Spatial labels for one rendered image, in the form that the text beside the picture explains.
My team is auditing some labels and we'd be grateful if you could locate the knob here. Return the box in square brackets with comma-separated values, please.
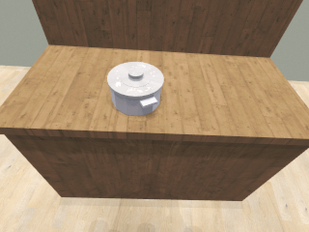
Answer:
[128, 67, 144, 79]

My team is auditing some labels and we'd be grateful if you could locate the lid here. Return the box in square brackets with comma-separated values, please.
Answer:
[107, 62, 164, 99]

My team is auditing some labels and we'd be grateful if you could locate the table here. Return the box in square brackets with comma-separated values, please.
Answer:
[0, 0, 309, 201]

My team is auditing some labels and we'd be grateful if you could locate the pot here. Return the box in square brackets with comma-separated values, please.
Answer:
[110, 89, 161, 116]

